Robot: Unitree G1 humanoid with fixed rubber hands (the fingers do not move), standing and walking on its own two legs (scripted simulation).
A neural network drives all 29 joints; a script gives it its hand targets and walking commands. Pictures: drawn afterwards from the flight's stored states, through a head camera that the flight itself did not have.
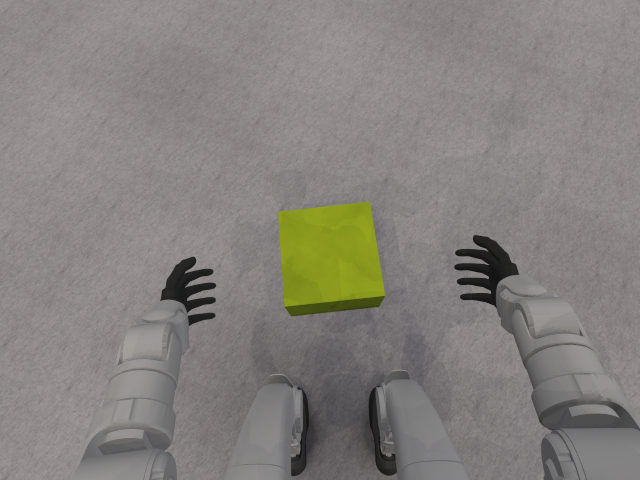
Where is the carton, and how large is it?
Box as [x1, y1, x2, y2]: [278, 202, 384, 315]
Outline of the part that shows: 369,202 278,212 284,306 291,315 372,307 379,305 384,296 384,291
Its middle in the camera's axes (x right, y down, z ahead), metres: +0.03 +0.06 +1.08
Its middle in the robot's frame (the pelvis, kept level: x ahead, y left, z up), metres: +0.55 +0.01 -0.62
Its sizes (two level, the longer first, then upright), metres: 0.263 0.254 0.151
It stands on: the floor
